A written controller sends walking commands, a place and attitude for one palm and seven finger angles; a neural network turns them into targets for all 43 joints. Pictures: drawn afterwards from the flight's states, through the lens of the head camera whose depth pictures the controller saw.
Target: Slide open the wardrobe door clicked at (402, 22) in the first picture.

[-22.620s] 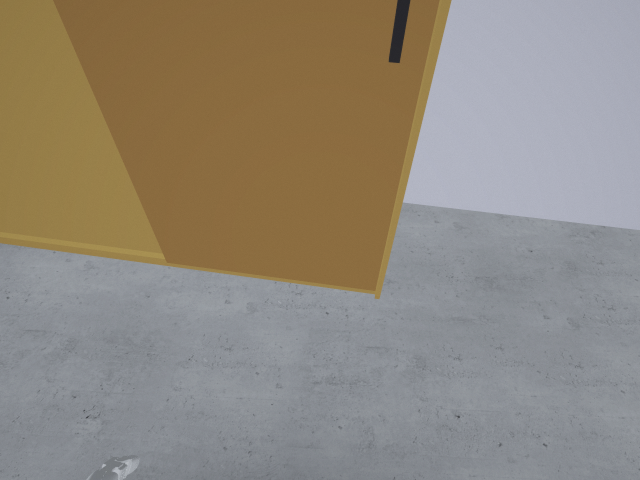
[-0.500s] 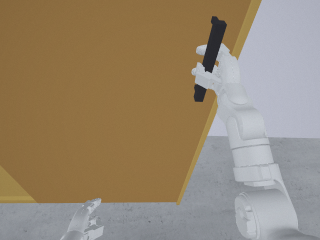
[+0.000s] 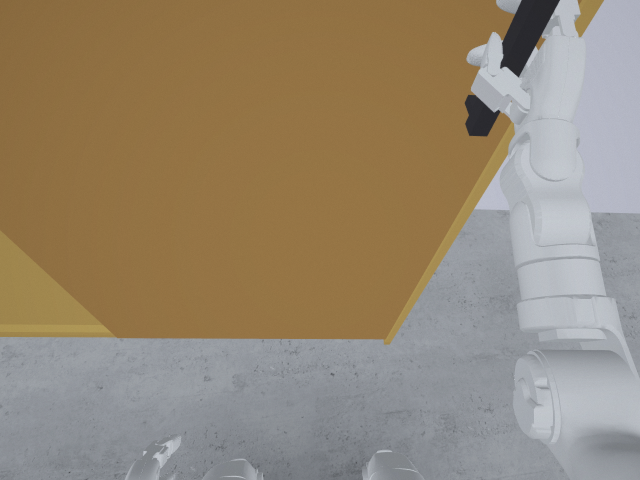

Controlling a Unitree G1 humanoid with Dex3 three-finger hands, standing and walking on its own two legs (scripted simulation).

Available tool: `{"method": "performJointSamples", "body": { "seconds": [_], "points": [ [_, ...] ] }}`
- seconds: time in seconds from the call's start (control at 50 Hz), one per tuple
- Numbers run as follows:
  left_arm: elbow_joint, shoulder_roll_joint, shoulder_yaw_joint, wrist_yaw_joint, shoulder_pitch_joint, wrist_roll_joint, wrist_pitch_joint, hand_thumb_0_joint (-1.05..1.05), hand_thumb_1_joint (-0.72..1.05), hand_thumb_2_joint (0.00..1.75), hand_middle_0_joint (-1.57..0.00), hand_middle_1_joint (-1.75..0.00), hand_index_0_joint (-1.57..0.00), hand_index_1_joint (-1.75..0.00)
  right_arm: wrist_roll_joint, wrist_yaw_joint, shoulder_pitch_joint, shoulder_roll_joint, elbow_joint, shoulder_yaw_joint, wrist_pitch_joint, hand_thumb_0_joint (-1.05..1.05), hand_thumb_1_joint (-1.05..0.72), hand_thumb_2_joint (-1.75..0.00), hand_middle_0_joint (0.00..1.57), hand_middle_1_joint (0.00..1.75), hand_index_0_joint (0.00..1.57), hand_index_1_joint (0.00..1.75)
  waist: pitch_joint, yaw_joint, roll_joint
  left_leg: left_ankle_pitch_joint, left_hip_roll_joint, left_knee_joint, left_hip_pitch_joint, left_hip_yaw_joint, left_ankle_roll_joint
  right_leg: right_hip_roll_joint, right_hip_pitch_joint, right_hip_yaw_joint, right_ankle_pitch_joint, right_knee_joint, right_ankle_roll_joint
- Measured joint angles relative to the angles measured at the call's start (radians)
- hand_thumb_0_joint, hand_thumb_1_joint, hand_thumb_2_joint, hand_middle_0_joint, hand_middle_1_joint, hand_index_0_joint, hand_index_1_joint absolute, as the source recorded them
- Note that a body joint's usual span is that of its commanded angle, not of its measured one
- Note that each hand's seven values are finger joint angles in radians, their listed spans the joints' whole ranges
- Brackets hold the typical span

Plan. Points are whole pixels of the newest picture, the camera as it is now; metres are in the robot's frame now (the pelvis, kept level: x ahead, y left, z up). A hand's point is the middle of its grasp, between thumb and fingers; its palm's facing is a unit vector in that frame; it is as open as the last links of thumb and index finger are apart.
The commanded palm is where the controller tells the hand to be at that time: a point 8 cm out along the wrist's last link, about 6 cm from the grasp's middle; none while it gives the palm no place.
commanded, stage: step sideways, sliding the door along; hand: right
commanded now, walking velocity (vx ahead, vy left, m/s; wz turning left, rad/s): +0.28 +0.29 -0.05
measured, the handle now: (510, 39) +0.49 -0.19 +0.26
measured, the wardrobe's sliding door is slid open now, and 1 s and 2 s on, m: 0.00 0.12 0.27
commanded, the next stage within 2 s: none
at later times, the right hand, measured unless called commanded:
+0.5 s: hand (458, 71) +0.47 -0.14 +0.24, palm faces +0.47 +0.88 -0.10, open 6.8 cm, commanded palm +0.43 -0.09 +0.25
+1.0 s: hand (364, 70) +0.46 -0.04 +0.24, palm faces +0.29 +0.96 +0.01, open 7.0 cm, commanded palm +0.43 +0.02 +0.24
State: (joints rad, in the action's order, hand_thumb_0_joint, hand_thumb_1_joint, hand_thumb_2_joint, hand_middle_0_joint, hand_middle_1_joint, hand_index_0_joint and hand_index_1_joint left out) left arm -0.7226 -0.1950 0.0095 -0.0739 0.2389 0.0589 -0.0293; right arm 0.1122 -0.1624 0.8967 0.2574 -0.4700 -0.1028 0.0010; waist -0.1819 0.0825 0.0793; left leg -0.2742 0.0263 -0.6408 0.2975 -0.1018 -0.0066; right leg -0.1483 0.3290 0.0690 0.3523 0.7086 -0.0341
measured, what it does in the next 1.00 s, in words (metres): walks ahead: right foot, then left foot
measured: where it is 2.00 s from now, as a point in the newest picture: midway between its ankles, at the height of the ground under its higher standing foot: outside the picture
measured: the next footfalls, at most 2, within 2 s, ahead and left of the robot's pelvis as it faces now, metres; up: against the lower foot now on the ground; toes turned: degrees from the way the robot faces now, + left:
right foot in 0.16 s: +0.08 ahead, -0.12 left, +0.00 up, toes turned -10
left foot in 0.46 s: +0.21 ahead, +0.27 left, +0.00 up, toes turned -2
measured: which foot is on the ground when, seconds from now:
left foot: down 0.00-0.14, up 0.16-0.44, down 0.46-0.66, up 0.68-1.00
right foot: up 0.00-0.14, down 0.16-0.50, up 0.52-0.64, down 0.66-1.00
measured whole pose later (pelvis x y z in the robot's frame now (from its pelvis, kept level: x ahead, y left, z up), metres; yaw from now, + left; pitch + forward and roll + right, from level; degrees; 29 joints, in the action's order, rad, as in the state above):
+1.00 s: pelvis +0.17 +0.12 +0.01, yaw -6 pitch -2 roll +2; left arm -0.47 -0.15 0.03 0.05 0.11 0.02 -0.17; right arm 0.00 -0.16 0.21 0.04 0.52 0.08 -0.02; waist -0.23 0.19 0.07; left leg -0.27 0.03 -0.80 0.39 -0.10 0.02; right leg -0.11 0.10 -0.18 0.44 0.59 -0.01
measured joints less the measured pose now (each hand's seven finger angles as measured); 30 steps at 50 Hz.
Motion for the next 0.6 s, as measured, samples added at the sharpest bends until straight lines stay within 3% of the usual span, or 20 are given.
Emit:
{"method": "performJointSamples", "body": {
  "seconds": [0.04, 0.08, 0.12, 0.16, 0.22, 0.26, 0.34, 0.44, 0.46, 0.5, 0.54, 0.58, 0.6],
  "points": [
    [-0.02, -0.017, -0.008, -0.008, -0.023, 0.0, -0.002, 0.01, 0.9, 0.9, -0.2, -0.3, -0.2, -0.3, -0.008, -0.002, -0.002, -0.008, 0.011, -0.001, -0.002, -0.04, -0.76, -0.86, 0.44, 1.4, 0.16, 1.37, -0.005, -0.016, 0.002, -0.036, 0.009, -0.014, -0.011, -0.039, -0.01, 0.035, 0.059, 0.004, 0.107, 0.158, 0.024],
    [-0.027, -0.037, -0.021, -0.013, -0.045, -0.002, -0.008, 0.01, 0.9, 0.9, -0.2, -0.3, -0.2, -0.3, -0.009, 0.002, -0.008, -0.021, 0.04, 0.009, -0.003, -0.04, -0.75, -0.86, 0.44, 1.4, 0.16, 1.36, -0.019, -0.006, -0.011, -0.055, 0.023, 0.0, -0.031, -0.054, -0.02, 0.073, 0.086, -0.039, 0.149, 0.254, 0.031],
    [-0.016, -0.055, -0.03, -0.013, -0.065, -0.007, -0.017, 0.01, 0.9, 0.9, -0.2, -0.3, -0.2, -0.3, -0.012, 0.006, -0.016, -0.029, 0.08, 0.025, -0.004, -0.04, -0.75, -0.86, 0.44, 1.4, 0.17, 1.36, -0.029, 0.007, -0.034, -0.063, 0.04, -0.006, -0.033, -0.059, -0.024, 0.094, 0.049, -0.106, 0.08, 0.123, 0.038],
    [0.02, -0.074, -0.044, -0.004, -0.083, -0.012, -0.022, 0.01, 0.9, 0.9, -0.2, -0.3, -0.2, -0.3, -0.009, 0.009, -0.017, -0.023, 0.117, 0.038, -0.005, -0.04, -0.75, -0.86, 0.45, 1.4, 0.17, 1.34, -0.03, 0.013, -0.029, -0.09, 0.029, -0.156, 0.033, -0.048, -0.025, 0.079, -0.013, -0.132, -0.137, -0.062, 0.057],
    [0.044, -0.057, -0.068, 0.032, -0.149, -0.006, -0.013, 0.01, 0.9, 0.9, -0.2, -0.3, -0.19, -0.3, -0.002, 0.023, -0.021, 0.0, 0.149, 0.039, 0.011, -0.05, -0.75, -0.85, 0.45, 1.4, 0.17, 1.3, -0.087, 0.035, -0.049, -0.176, -0.006, -0.496, 0.146, 0.059, -0.031, 0.062, -0.05, -0.131, -0.051, -0.032, 0.016],
    [0.058, -0.042, -0.069, 0.05, -0.175, -0.005, -0.012, 0.01, 0.9, 0.9, -0.2, -0.3, -0.19, -0.3, -0.009, 0.032, -0.044, 0.001, 0.178, 0.032, 0.009, -0.05, -0.75, -0.85, 0.46, 1.41, 0.17, 1.29, -0.092, 0.041, -0.043, -0.186, 0.0, -0.569, 0.198, 0.079, -0.019, 0.039, -0.072, -0.111, -0.031, -0.059, -0.002],
    [0.095, -0.009, -0.06, 0.055, -0.186, -0.006, -0.029, 0.01, 0.9, 0.9, -0.2, -0.3, -0.19, -0.3, -0.021, 0.047, -0.076, -0.004, 0.235, 0.027, 0.0, -0.05, -0.74, -0.85, 0.47, 1.42, 0.18, 1.27, -0.098, 0.08, -0.029, -0.118, 0.052, -0.451, 0.225, 0.094, 0.009, -0.013, -0.115, -0.075, -0.05, -0.125, -0.038],
    [0.138, 0.025, -0.028, 0.054, -0.17, -0.007, -0.079, 0.0, 0.9, 0.9, -0.2, -0.3, -0.2, -0.3, -0.007, 0.049, -0.124, 0.015, 0.308, -0.005, -0.038, -0.06, -0.71, -0.86, 0.51, 1.43, 0.18, 1.25, -0.102, 0.118, -0.014, 0.022, 0.065, -0.121, 0.087, 0.068, 0.031, -0.065, -0.163, -0.038, -0.013, -0.118, -0.099],
    [0.142, 0.031, -0.02, 0.055, -0.166, -0.005, -0.088, 0.0, 0.9, 0.9, -0.2, -0.3, -0.2, -0.3, -0.006, 0.047, -0.132, 0.022, 0.318, -0.016, -0.046, -0.06, -0.7, -0.86, 0.52, 1.44, 0.17, 1.25, -0.097, 0.119, -0.018, 0.086, 0.065, -0.049, 0.044, 0.058, 0.035, -0.067, -0.159, -0.032, 0.008, -0.088, -0.106],
    [0.131, 0.015, -0.012, 0.055, -0.187, -0.005, -0.098, 0.0, 0.9, 0.9, -0.2, -0.3, -0.2, -0.3, -0.012, 0.026, -0.17, 0.013, 0.349, -0.061, -0.036, -0.06, -0.69, -0.85, 0.54, 1.45, 0.15, 1.27, -0.096, 0.092, 0.02, 0.009, 0.053, -0.038, 0.009, 0.019, 0.054, -0.086, -0.115, -0.007, 0.024, 0.013, -0.071],
    [0.115, -0.018, -0.023, 0.043, -0.212, -0.008, -0.1, 0.01, 0.9, 0.9, -0.2, -0.3, -0.2, -0.3, -0.021, 0.004, -0.22, -0.013, 0.403, -0.092, -0.028, -0.07, -0.69, -0.85, 0.55, 1.45, 0.13, 1.29, -0.095, 0.055, 0.045, -0.024, 0.071, -0.047, 0.015, -0.004, 0.053, -0.018, -0.041, 0.007, 0.13, 0.15, -0.033],
    [0.108, -0.048, -0.043, 0.032, -0.222, -0.007, -0.1, 0.01, 0.9, 0.9, -0.2, -0.3, -0.2, -0.3, -0.026, -0.007, -0.265, -0.039, 0.474, -0.097, -0.03, -0.07, -0.69, -0.85, 0.54, 1.46, 0.12, 1.31, -0.093, 0.041, 0.045, -0.01, 0.094, -0.032, 0.028, -0.003, 0.056, 0.067, 0.013, -0.03, 0.209, 0.24, -0.007],
    [0.102, -0.062, -0.051, 0.026, -0.223, -0.005, -0.106, 0.01, 0.9, 0.9, -0.2, -0.3, -0.2, -0.3, -0.03, -0.013, -0.284, -0.053, 0.515, -0.09, -0.034, -0.07, -0.7, -0.85, 0.54, 1.46, 0.12, 1.31, -0.093, 0.035, 0.043, 0.003, 0.1, -0.024, 0.033, -0.001, 0.052, 0.098, 0.018, -0.055, 0.208, 0.21, 0.005]
  ]
}}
